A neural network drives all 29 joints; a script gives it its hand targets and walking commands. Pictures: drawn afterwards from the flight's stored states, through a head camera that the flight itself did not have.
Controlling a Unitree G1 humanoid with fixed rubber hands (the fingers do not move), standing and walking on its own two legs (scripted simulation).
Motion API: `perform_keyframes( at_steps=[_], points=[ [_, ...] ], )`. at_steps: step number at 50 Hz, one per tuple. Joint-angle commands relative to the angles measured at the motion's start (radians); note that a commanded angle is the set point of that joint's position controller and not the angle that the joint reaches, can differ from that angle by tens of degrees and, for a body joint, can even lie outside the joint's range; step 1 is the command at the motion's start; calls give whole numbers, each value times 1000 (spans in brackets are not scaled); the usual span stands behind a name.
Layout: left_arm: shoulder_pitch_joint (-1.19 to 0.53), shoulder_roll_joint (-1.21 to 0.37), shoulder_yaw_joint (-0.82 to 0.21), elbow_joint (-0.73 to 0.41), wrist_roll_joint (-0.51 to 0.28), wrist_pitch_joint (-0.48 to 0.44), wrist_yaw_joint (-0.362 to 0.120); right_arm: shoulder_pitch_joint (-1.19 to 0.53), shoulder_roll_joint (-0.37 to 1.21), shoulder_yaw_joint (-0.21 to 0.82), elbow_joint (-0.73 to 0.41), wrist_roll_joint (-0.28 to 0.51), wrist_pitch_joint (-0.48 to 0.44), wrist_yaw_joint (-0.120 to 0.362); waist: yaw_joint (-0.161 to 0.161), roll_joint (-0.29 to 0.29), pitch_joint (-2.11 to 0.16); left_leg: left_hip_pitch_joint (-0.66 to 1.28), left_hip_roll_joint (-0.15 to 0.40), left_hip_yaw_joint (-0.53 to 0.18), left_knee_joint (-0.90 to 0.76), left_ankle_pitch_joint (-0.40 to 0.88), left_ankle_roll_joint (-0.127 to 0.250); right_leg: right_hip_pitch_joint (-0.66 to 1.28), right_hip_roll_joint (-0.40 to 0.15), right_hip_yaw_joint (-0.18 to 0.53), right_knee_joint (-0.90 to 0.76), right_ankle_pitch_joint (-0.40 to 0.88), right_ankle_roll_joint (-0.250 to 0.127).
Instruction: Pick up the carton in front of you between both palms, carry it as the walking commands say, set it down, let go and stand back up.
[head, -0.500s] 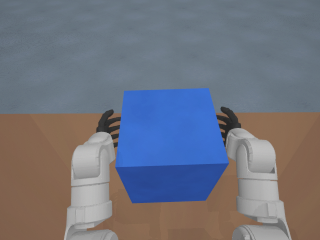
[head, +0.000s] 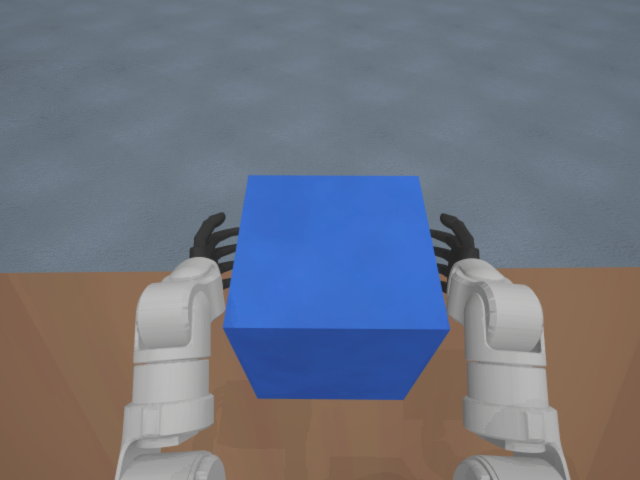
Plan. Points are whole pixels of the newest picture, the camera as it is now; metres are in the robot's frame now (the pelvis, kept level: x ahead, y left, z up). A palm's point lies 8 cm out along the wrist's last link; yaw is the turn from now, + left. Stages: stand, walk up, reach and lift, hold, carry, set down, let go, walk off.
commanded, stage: carry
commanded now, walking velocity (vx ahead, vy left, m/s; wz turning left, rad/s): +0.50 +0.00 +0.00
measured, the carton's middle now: (331, 296) +0.34 +0.01 +0.05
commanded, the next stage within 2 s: none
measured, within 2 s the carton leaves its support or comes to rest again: neither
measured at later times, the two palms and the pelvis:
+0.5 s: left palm (257, 147) +0.63 +0.13 +0.09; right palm (425, 148) +0.64 -0.17 +0.09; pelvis +0.31 -0.01 -0.04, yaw +2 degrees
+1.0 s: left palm (255, 90) +0.93 +0.17 +0.06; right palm (381, 90) +0.94 -0.13 +0.05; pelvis +0.61 +0.01 -0.08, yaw -1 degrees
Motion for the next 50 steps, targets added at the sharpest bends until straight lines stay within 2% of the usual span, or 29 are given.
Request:
perform_keyframes(
  at_steps=[1, 3, 4, 7, 9, 11, 15, 18, 19, 20, 22, 23, 24, 25, 26, 27, 28, 29, 30, 32, 34, 36, 38, 43, 46, 47, 48, 49, 50],
  points=[
    [-599, -887, -611, -118, -238, 14, -95, -563, 766, 610, -88, 280, -1, 83, -67, 52, -362, 611, 366, -596, -197, 65, 146, -459, -70, 54, 141, 70, -4],
    [-600, -931, -601, -124, -210, -4, -100, -686, 868, 678, -132, 349, -21, 113, -33, 27, -317, 441, 336, -499, -235, 49, 106, -370, -108, 49, 3, 118, 2],
    [-596, -946, -606, -122, -198, -14, -103, -711, 894, 699, -139, 371, -33, 123, -28, 47, -315, 404, 318, -461, -244, 57, 92, -344, -113, 36, -50, 133, 10],
    [-540, -954, -631, -112, -172, -36, -104, -668, 908, 726, -130, 385, -55, 136, -43, 97, -335, 479, 298, -384, -214, 290, 87, -400, -122, 11, -170, 224, 26],
    [-507, -939, -642, -121, -161, -45, -102, -621, 894, 728, -123, 380, -62, 139, -60, 103, -351, 566, 286, -341, -181, 472, 69, -457, -121, -3, -237, 314, 22],
    [-498, -923, -654, -143, -161, -49, -102, -600, 879, 730, -131, 378, -66, 140, -71, 109, -349, 621, 259, -296, -160, 567, 44, -484, -115, -17, -313, 402, 16],
    [-514, -883, -670, -188, -179, -40, -100, -582, 832, 725, -156, 378, -58, 134, -100, 106, -299, 656, 191, -229, -129, 599, 11, -459, -68, -73, -535, 571, 2],
    [-475, -825, -651, -177, -167, -15, -94, -529, 779, 704, -127, 358, -40, 123, -122, 108, -261, 657, 157, -197, -84, 542, 5, -375, -34, -114, -721, 689, -16],
    [-461, -804, -638, -167, -160, -6, -92, -517, 764, 696, -114, 351, -33, 119, -119, 111, -248, 632, 156, -187, -60, 507, 2, -316, -33, -114, -781, 735, -27],
    [-447, -781, -620, -155, -151, 3, -89, -512, 752, 689, -101, 346, -25, 115, -100, 116, -247, 595, 155, -174, -14, 525, -9, -229, -23, -119, -821, 762, -39],
    [-415, -738, -579, -128, -133, 17, -82, -517, 738, 674, -81, 341, -10, 107, -20, 110, -292, 501, 150, -120, 194, 555, -48, 28, -20, -136, -886, 787, -58],
    [-413, -726, -562, -121, -127, 24, -80, -529, 730, 663, -74, 336, -5, 103, 29, 72, -332, 341, 126, -89, 372, 369, -69, 236, -86, -75, -856, 825, -60],
    [-403, -702, -537, -107, -125, 32, -80, -550, 725, 652, -68, 328, 5, 97, 32, -69, -378, 103, 61, -60, 571, -212, -78, 446, -278, 124, -688, 1174, -74],
    [-430, -678, -519, -81, -120, 37, -72, -549, 728, 633, -37, 324, 19, 90, 42, -249, -437, -147, -33, -110, 781, -575, -112, 659, -456, 440, -641, 1322, -199],
    [-438, -691, -525, -67, -136, 40, -68, -557, 727, 621, -40, 319, 23, 82, 79, -241, -494, -307, -15, -167, 936, -582, -111, 720, -516, 597, -696, 897, -334],
    [-451, -765, -560, -83, -170, 34, -75, -580, 746, 619, -71, 310, 22, 78, 70, -156, -457, -349, 35, -177, 899, -506, -85, 589, -452, 635, -789, 530, -324],
    [-529, -838, -599, -129, -212, 26, -91, -618, 783, 611, -88, 303, 16, 78, 49, -60, -384, -314, 60, -174, 828, -454, -80, 439, -400, 560, -837, 440, -275],
    [-614, -905, -642, -161, -254, 15, -108, -639, 817, 606, -94, 290, 6, 79, 28, -1, -330, -263, 81, -169, 741, -415, -84, 309, -372, 472, -851, 479, -238],
    [-676, -952, -676, -177, -291, 2, -122, -646, 844, 604, -92, 278, -5, 82, 14, 18, -312, -196, 94, -165, 672, -399, -88, 213, -352, 412, -869, 469, -214],
    [-708, -990, -705, -189, -324, -23, -140, -623, 871, 619, -80, 262, -27, 88, 14, -18, -307, -152, 102, -140, 577, -343, -98, 156, -323, 342, -883, 517, -199],
    [-669, -989, -714, -175, -327, -37, -146, -581, 871, 637, -71, 249, -44, 89, 27, -60, -325, -217, 112, -126, 492, -265, -108, 241, -310, 290, -849, 730, -194],
    [-613, -974, -714, -160, -318, -45, -148, -544, 858, 649, -75, 237, -56, 86, 44, -74, -346, -279, 108, -111, 418, -173, -112, 347, -297, 244, -807, 945, -167],
    [-576, -955, -712, -160, -310, -50, -149, -529, 844, 662, -94, 236, -63, 84, 57, -81, -350, -296, 98, -92, 328, -75, -109, 407, -261, 191, -778, 1047, -135],
    [-534, -892, -697, -168, -296, -41, -140, -540, 784, 679, -148, 251, -49, 80, 98, -79, -290, -240, 41, -20, 33, 115, -91, 468, -182, 109, -742, 1051, -115],
    [-494, -846, -671, -134, -272, -22, -128, -503, 726, 652, -129, 238, -22, 78, 115, -92, -247, -115, 25, -8, -151, 240, -57, 440, -179, 87, -690, 962, -106],
    [-486, -835, -664, -118, -266, -15, -125, -494, 706, 635, -119, 230, -13, 76, 97, -94, -247, -25, 19, -10, -192, 254, -41, 407, -179, 76, -641, 989, -92],
    [-485, -827, -660, -105, -263, -8, -122, -476, 684, 613, -101, 220, -6, 73, 64, -94, -267, 92, 8, 2, -222, 264, -32, 376, -173, 55, -558, 1034, -73],
    [-496, -822, -656, -95, -260, -1, -119, -459, 664, 592, -85, 208, 0, 70, 10, -67, -302, 251, 24, 8, -261, 295, -30, 313, -156, 16, -422, 996, -46],
    [-511, -813, -646, -91, -255, 4, -115, -443, 644, 568, -75, 198, 6, 68, -27, 2, -352, 478, 136, -91, -179, 411, -34, 128, -129, -3, -236, 717, -21]
  ],
)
